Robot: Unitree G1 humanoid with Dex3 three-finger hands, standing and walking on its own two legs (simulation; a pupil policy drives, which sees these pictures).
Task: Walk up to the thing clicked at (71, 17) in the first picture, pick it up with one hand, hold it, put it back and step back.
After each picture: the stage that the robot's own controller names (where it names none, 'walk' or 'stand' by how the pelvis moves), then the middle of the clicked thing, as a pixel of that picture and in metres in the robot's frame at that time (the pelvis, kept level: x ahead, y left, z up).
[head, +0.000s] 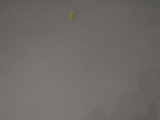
stand; (71, 15) +2.09 +0.12 -0.72
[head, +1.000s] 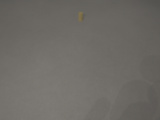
walk; (80, 16) +1.95 +0.13 -0.71
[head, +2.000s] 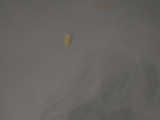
walk; (67, 40) +1.37 +0.16 -0.69
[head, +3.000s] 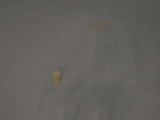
walk; (56, 77) +0.88 +0.18 -0.71
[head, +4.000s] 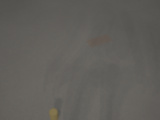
walk; (53, 115) +0.52 +0.18 -0.71
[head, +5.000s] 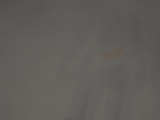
stand; out of the picture +0.38 +0.13 -0.71
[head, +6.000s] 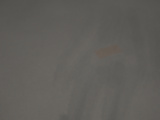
stand; out of the picture +0.39 +0.17 -0.72
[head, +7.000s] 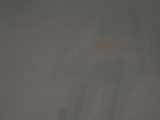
stand; out of the picture +0.40 +0.17 -0.71
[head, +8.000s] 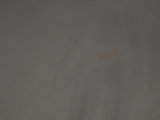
stand; out of the picture +0.35 +0.15 -0.73
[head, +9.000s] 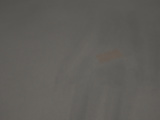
stand; out of the picture +0.36 +0.16 -0.73
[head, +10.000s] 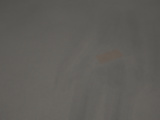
go down; out of the picture +0.35 +0.16 -0.73
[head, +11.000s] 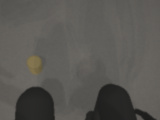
go down; (35, 65) +0.45 +0.17 -0.34
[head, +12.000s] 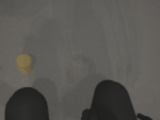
approach; (24, 64) +0.45 +0.18 -0.31
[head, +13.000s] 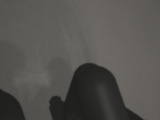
close in; out of the picture +0.44 +0.23 -0.23
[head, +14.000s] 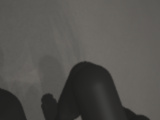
close; out of the picture +0.44 +0.24 -0.24
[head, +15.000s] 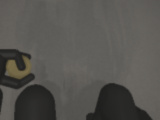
lift; (19, 71) +0.36 +0.22 -0.09
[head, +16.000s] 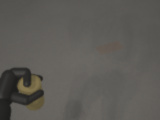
hold; (32, 93) +0.32 +0.17 +0.04
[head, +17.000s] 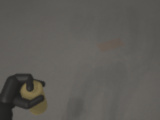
hold; (35, 98) +0.32 +0.17 -0.01
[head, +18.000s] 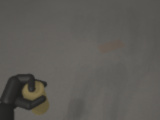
hold; (37, 98) +0.32 +0.16 +0.00
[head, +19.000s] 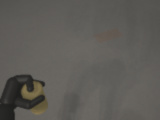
crouch; (35, 98) +0.32 +0.17 -0.04
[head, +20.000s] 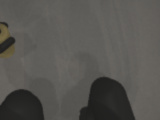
lower; (1, 42) +0.49 +0.20 -0.11
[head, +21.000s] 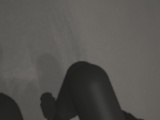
lower; out of the picture +0.44 +0.26 -0.24
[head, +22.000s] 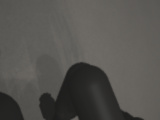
lower; out of the picture +0.44 +0.26 -0.24
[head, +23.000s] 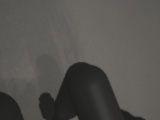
lower; out of the picture +0.44 +0.26 -0.25
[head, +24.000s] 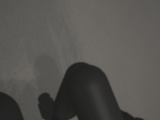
lower; out of the picture +0.44 +0.26 -0.24
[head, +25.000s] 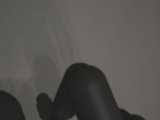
open; out of the picture +0.44 +0.24 -0.25
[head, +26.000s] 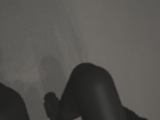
stand; out of the picture +0.43 +0.24 -0.24
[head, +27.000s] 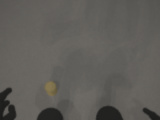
walk; (51, 88) +0.43 +0.15 -0.49
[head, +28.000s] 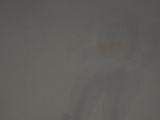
stand; out of the picture +0.38 +0.13 -0.66
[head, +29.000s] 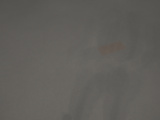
stand; out of the picture +0.38 +0.14 -0.67
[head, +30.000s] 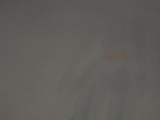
stand; out of the picture +0.40 +0.12 -0.72
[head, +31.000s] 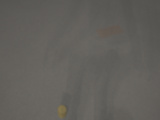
walk; (62, 111) +0.44 +0.08 -0.71
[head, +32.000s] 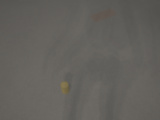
walk; (64, 87) +0.64 +0.14 -0.69
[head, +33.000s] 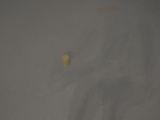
walk; (65, 61) +0.95 +0.14 -0.70
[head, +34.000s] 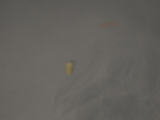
stand; (69, 68) +1.05 +0.12 -0.72
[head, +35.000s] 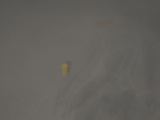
stand; (65, 69) +1.04 +0.16 -0.73
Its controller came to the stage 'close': yes
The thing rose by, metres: 0.71
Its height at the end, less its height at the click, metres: +0.00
